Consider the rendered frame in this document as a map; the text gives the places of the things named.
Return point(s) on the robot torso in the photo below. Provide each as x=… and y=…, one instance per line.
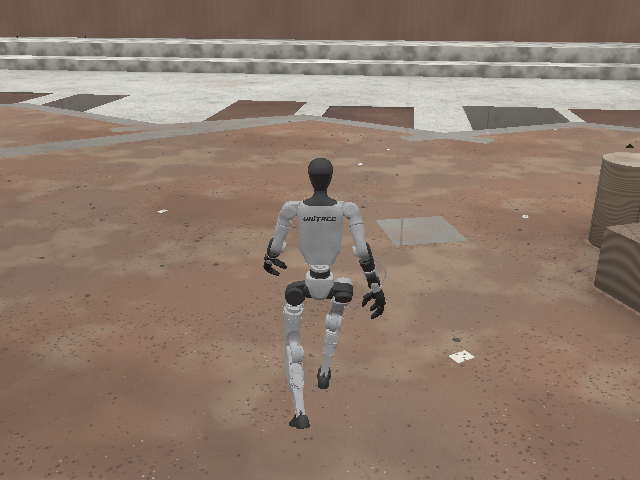
x=320, y=235

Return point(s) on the right robot upper arm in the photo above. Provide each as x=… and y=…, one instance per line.
x=352, y=212

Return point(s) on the left robot upper arm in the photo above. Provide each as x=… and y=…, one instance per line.
x=289, y=211

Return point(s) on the right robot hand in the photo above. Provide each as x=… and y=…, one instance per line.
x=379, y=302

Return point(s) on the robot right forearm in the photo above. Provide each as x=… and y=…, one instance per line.
x=370, y=272

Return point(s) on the robot left shin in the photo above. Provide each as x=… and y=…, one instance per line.
x=295, y=379

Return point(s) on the left robot hand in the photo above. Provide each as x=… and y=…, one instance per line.
x=270, y=270

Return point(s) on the robot left forearm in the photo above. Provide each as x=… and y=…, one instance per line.
x=270, y=257

